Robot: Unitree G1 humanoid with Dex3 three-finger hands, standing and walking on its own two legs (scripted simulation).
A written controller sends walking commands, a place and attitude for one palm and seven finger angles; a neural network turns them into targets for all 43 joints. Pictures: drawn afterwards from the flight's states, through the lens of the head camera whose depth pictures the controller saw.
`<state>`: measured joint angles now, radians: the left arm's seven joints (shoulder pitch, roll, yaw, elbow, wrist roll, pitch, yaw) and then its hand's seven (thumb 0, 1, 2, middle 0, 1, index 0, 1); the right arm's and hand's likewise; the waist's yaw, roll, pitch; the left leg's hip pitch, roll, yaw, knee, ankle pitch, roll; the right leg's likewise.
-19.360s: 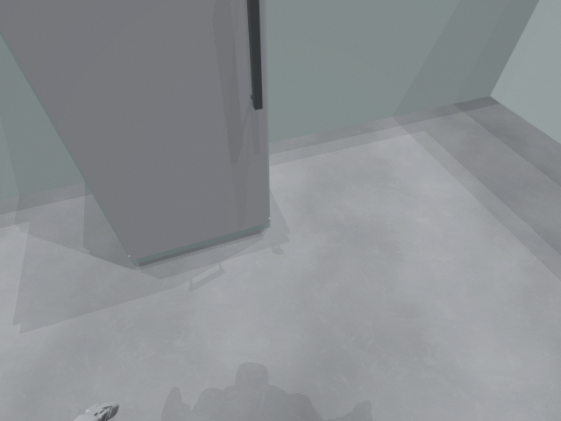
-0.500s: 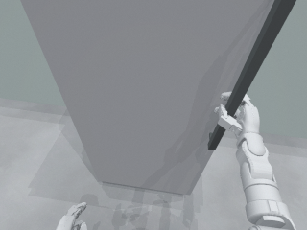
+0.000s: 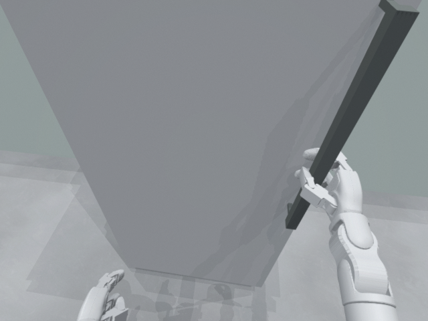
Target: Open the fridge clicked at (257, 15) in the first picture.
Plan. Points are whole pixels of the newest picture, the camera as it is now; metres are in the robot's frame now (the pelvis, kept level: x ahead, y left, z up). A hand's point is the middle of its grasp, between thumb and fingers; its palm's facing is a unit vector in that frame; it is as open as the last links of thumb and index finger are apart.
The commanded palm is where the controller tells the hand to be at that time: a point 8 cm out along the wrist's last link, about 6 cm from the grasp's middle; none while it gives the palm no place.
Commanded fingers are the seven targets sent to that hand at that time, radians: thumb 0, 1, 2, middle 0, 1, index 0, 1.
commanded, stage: pull the door a little, standing still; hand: right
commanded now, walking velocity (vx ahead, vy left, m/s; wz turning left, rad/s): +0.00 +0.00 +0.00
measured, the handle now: (323, 148) +0.39 -0.17 +0.16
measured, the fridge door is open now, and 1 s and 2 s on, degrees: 2 29 53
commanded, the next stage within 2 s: walk backward, drawing the door open in 0.10 s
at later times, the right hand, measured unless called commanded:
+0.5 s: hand (303, 254) +0.21 -0.11 +0.12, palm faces -0.01 +0.99 -0.17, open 6.3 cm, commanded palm +0.18 -0.16 +0.12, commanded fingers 0.00 -0.90 -0.90 0.45 1.40 0.45 1.40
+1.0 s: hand out of the picture +0.10 -0.04 +0.11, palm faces +0.13 +0.97 -0.21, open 6.6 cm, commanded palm +0.06 -0.08 +0.12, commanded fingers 0.00 -0.90 -0.90 0.45 1.40 0.45 1.40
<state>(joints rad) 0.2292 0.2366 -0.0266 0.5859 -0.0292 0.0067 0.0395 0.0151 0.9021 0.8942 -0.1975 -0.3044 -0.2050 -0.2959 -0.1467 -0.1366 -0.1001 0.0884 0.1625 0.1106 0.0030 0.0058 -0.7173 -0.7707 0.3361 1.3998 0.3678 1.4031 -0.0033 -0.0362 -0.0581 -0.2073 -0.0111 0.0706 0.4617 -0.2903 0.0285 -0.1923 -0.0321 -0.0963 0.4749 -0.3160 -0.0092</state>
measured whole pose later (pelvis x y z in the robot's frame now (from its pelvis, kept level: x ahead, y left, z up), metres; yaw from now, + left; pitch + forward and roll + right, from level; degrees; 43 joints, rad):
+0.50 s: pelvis -0.03 +0.00 +0.00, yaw +0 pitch +0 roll -1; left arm 0.17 0.22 -0.04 0.49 0.01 0.12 0.07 0.01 0.90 0.89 -0.20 -0.30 -0.21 -0.30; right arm 0.32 -0.17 0.09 -0.31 0.05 -0.03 -0.07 -0.02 -0.60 -0.71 0.39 1.38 0.36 1.39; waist 0.03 -0.06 -0.03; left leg -0.22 0.01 0.06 0.46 -0.24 0.02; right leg -0.18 -0.01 -0.10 0.42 -0.24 -0.02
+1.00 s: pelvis -0.13 +0.09 -0.01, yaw -11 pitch +0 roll -2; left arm 0.22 0.17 0.03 0.64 0.03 -0.01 0.08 0.02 0.90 0.89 -0.20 -0.30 -0.21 -0.30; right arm 0.30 -0.15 0.13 -0.38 -0.04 -0.04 -0.10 -0.05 -0.60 -0.70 0.41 1.36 0.30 1.39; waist 0.06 -0.02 0.03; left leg -0.35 -0.05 0.14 0.45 -0.11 0.14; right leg -0.44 -0.02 -0.01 0.71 -0.34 -0.01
